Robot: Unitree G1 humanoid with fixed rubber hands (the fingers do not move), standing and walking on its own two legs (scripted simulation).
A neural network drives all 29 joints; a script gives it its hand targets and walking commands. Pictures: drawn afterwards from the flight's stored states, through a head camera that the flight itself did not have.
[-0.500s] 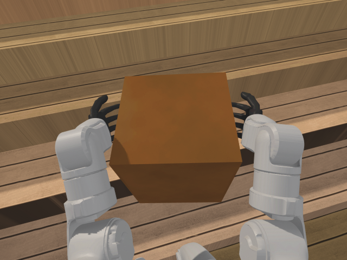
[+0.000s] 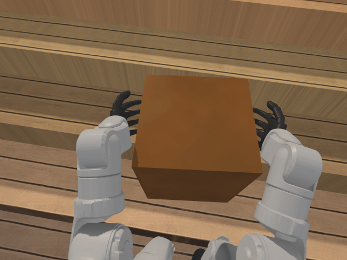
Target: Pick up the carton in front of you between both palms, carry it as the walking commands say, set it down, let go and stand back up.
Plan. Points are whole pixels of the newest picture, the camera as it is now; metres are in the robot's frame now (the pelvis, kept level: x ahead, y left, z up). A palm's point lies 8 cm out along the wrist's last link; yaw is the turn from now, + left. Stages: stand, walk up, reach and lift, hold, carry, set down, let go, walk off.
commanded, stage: carry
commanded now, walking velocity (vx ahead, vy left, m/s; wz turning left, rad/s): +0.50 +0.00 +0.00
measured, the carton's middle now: (191, 146) +0.37 +0.05 +0.04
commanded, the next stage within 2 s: none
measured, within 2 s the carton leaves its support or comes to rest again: neither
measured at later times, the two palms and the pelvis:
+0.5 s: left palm out of the picture +0.66 +0.17 +0.32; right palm out of the picture +0.61 -0.13 +0.32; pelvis +0.29 +0.07 +0.17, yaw -1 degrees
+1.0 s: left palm out of the picture +0.92 +0.21 +0.46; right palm out of the picture +0.95 -0.09 +0.47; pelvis +0.58 +0.01 +0.31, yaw +1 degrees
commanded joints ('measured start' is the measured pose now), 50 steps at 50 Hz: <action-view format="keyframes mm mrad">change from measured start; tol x64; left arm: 1 -844 -968 -763 -241 -426 -42 -167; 50 -843 -889 -604 -58 -295 32 -101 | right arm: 1 -691 679 647 -128 176 -31 -7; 50 -622 658 517 81 157 52 5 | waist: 1 -107 -45 -664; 50 -106 -309 -871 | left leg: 1 -349 41 -1 201 -29 30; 10 -1089 120 109 463 -529 54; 19 260 -110 434 -716 -136 71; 21 570 208 -392 -1176 66 184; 40 578 272 -34 -1611 -204 105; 47 614 235 339 -1084 1777 65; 50 43 -57 76 -36 3 -56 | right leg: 1 766 -272 682 -509 105 -136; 12 756 -238 332 -837 79 -112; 19 706 -189 -42 -286 1833 -59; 22 132 70 351 770 175 32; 37 -956 -92 186 1286 -185 -32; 47 309 110 -109 106 -16 -62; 50 798 -283 1011 -549 368 -262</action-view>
